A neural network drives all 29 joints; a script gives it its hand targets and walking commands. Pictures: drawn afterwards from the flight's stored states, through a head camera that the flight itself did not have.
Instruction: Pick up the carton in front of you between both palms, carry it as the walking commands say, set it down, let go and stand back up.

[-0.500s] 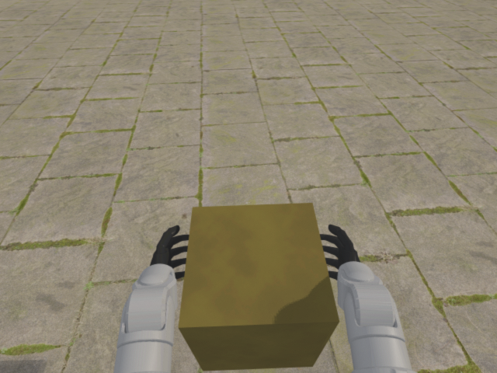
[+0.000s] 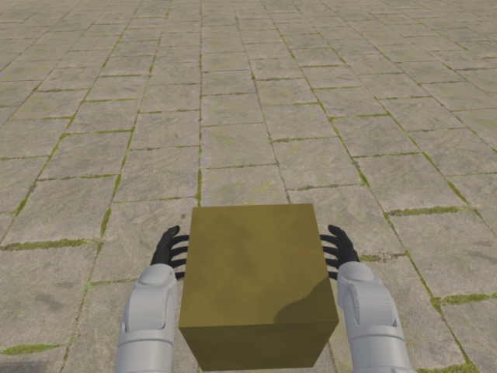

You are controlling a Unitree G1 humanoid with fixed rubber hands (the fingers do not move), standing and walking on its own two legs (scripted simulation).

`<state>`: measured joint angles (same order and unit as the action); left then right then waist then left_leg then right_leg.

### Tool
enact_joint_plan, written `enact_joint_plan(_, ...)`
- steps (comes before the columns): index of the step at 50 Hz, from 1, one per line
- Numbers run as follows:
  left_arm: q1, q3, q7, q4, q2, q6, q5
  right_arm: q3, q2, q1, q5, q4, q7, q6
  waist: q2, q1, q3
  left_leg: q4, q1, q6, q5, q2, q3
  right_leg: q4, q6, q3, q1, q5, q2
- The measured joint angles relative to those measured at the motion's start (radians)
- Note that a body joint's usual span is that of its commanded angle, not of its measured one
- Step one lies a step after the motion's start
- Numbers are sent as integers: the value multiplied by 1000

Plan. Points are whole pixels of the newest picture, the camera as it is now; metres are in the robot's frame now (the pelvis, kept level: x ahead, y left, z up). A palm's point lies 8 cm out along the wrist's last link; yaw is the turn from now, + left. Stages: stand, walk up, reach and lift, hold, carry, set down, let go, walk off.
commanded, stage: carry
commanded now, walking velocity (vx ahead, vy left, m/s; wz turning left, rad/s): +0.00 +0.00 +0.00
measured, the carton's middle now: (255, 290) +0.30 +0.00 -0.04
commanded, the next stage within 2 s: hold in 0.04 s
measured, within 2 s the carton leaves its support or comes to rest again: neither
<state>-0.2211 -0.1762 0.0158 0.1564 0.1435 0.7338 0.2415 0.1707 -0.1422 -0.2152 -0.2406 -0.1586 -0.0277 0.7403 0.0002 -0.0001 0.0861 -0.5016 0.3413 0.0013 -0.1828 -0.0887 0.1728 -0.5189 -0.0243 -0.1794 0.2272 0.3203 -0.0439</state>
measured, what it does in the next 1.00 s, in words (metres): shifts its weight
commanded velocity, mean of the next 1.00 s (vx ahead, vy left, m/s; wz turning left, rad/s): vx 0.00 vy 0.00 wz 0.00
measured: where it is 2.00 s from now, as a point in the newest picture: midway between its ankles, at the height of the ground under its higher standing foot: outside the picture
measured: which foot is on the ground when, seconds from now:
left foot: down 0.00-1.00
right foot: down 0.00-1.00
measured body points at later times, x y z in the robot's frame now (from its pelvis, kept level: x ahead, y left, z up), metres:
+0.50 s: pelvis -0.02 +0.02 +0.01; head -0.07 +0.04 +0.46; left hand +0.30 +0.14 +0.05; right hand +0.26 -0.16 +0.05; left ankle +0.05 +0.14 -0.73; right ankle -0.03 -0.10 -0.73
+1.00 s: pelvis -0.04 +0.04 -0.03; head +0.08 +0.03 +0.41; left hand +0.34 +0.14 -0.07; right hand +0.32 -0.17 -0.07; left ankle +0.05 +0.14 -0.73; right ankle -0.03 -0.09 -0.73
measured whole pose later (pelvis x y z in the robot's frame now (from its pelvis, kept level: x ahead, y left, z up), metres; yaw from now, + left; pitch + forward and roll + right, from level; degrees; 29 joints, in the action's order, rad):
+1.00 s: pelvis -0.04 +0.04 -0.03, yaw -8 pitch +10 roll +0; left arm -0.58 -0.53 0.01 0.53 0.24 0.33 0.43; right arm 0.50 -0.12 -0.62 -0.45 -0.66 0.07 0.30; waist 0.01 -0.02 -0.10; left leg -0.70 0.65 0.01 -0.22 0.05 -0.05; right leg -0.75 0.02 0.11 0.60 0.31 0.04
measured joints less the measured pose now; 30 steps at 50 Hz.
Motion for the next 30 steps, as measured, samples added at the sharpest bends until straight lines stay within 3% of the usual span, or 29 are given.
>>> enact_joint_plan(2,0,0,0,1,0,0,0,0,0,0,0,0,0,0,0,0,0,0,0,-1,1,-1,0,-1,-1,0,1,0,1)
enact_joint_plan(5,14,6,2,-23,-2,-3,3,-9,0,5,-5,-4,7,-19,16,-8,-74,66,-100,0,28,39,-71,51,-5,75,-85,-45,23)
enact_joint_plan(8,29,11,4,-26,-5,-7,5,-13,0,5,-8,-20,11,-27,12,-18,-113,119,-175,-15,53,58,-160,103,-4,115,-147,-54,43)
enact_joint_plan(11,21,3,5,-7,-3,-10,7,-3,-1,-4,-12,-41,13,-33,7,-11,-130,138,-213,-35,43,64,-204,135,-2,145,-180,-78,58)
enact_joint_plan(16,-24,-15,-6,51,5,-14,31,26,-4,-19,-20,-66,13,-31,10,5,-132,137,-238,-26,42,68,-201,137,6,179,-197,-90,63)
enact_joint_plan(30,-126,-117,-21,162,32,-18,90,140,-33,-132,-96,-207,51,-52,26,-5,-130,105,-246,2,34,101,-191,103,27,242,-190,-94,53)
